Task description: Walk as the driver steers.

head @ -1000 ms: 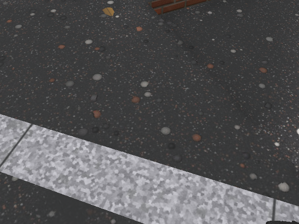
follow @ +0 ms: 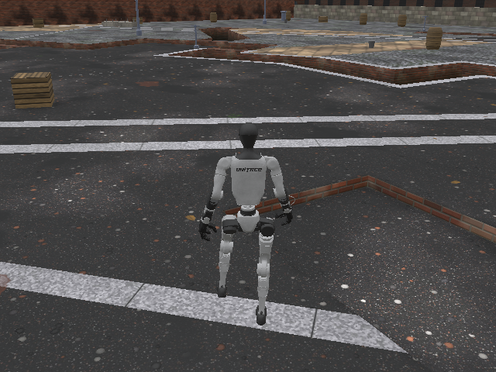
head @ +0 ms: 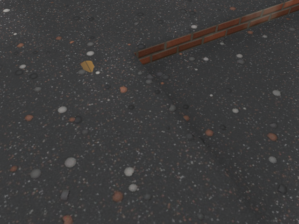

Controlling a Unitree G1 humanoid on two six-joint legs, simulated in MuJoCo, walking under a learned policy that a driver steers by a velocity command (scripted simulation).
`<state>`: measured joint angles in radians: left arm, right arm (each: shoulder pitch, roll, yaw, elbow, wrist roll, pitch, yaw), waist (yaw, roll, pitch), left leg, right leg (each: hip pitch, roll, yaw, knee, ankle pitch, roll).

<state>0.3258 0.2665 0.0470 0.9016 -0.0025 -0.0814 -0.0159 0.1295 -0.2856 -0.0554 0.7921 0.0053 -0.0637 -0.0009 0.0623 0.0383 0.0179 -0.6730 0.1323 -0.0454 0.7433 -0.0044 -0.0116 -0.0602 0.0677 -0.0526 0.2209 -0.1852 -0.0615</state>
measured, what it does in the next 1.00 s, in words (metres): walks ahead: left foot, then right foot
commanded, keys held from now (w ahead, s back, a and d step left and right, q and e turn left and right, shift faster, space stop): no key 1.00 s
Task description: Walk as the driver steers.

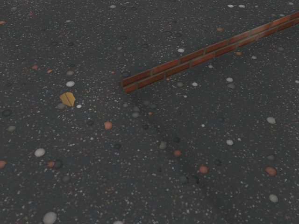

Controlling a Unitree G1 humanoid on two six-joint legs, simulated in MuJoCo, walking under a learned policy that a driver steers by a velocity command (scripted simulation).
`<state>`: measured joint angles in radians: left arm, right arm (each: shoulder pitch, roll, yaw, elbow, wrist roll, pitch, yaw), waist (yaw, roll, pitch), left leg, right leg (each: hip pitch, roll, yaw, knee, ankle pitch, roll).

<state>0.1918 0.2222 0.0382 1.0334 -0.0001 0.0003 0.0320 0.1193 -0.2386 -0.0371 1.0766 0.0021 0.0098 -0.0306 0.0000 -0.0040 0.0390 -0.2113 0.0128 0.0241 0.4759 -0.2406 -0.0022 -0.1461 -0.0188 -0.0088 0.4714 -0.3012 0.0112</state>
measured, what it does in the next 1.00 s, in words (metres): stands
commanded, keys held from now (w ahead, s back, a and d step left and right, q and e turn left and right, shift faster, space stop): no key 1.00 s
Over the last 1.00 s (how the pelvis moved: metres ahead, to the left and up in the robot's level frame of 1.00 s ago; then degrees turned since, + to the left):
0.23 0.02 -0.01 0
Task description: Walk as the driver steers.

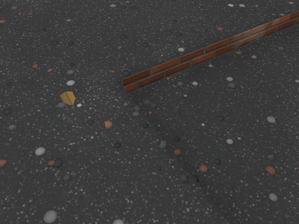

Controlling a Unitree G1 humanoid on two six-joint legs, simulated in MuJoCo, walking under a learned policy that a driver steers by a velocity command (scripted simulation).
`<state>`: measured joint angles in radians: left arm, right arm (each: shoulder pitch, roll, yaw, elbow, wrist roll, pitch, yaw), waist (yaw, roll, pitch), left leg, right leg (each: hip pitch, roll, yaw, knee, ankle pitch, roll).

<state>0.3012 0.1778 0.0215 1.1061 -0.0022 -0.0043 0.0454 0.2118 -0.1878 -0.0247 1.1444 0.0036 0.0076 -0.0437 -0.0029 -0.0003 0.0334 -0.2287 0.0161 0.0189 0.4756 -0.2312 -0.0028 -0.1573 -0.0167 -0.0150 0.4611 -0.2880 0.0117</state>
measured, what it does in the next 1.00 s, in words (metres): walks ahead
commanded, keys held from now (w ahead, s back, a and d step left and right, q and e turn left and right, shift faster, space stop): no key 0.48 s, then w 0.52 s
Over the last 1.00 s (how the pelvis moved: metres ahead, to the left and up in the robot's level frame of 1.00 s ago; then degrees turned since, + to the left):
0.00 0.00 0.00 0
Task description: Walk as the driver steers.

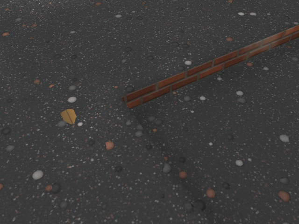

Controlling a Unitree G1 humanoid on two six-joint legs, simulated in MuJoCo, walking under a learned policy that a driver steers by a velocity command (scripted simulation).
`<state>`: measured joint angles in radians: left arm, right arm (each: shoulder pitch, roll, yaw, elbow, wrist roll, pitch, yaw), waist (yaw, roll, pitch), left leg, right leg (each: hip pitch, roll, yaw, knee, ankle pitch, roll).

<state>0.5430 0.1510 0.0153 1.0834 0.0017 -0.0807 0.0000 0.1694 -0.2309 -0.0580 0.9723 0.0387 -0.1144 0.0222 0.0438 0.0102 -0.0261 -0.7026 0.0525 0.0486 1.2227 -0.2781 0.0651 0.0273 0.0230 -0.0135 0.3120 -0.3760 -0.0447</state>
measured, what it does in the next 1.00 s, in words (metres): walks ahead: left foot, then right foot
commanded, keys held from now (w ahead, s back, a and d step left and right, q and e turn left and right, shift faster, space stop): w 1.00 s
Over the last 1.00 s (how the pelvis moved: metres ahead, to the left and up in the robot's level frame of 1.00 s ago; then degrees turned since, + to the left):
0.13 -0.03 0.00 -1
